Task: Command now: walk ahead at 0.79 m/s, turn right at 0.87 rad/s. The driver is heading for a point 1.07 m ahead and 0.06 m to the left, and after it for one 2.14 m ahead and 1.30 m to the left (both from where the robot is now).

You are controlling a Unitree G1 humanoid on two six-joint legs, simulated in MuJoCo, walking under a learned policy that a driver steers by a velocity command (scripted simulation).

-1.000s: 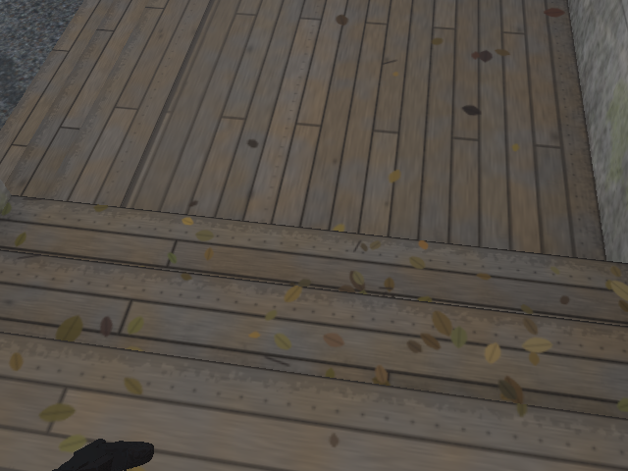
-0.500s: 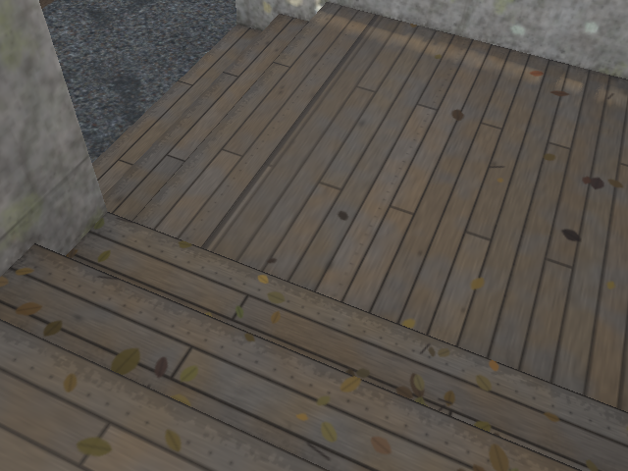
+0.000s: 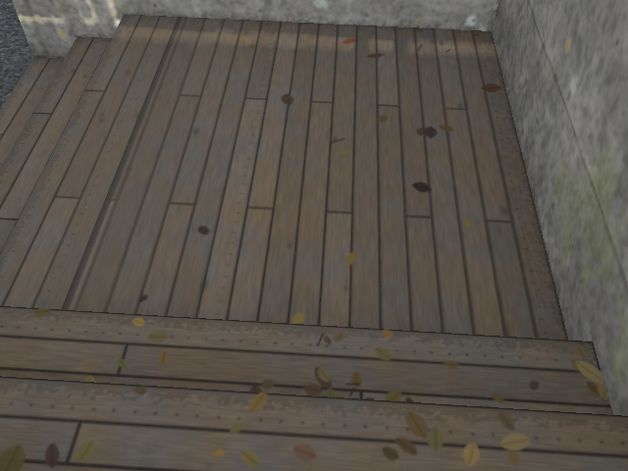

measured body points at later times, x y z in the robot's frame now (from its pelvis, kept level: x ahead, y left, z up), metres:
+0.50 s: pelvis +0.16 -0.07 +0.00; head +0.20 -0.09 +0.45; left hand +0.34 +0.15 -0.10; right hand +0.18 -0.34 -0.14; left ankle +0.12 +0.07 -0.64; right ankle +0.22 -0.16 -0.73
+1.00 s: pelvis +0.17 -0.04 +0.01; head +0.19 -0.01 +0.45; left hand +0.21 +0.26 -0.11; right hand +0.39 -0.27 -0.08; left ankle +0.17 +0.04 -0.73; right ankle +0.24 -0.16 -0.66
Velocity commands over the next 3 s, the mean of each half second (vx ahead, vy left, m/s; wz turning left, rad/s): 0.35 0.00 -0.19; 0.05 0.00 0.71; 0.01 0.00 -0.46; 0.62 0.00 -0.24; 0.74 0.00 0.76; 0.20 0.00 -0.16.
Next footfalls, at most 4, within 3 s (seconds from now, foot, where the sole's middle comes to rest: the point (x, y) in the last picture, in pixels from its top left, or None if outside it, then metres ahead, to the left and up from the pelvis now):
0.32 right None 0.26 -0.16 -0.77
0.78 left None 0.21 0.05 -0.77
1.18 right None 0.24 -0.12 -0.77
1.58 left None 0.24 0.08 -0.77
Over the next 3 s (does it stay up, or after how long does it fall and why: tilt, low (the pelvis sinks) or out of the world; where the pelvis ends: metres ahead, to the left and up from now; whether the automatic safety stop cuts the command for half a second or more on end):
stays up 0.73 -0.04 -0.31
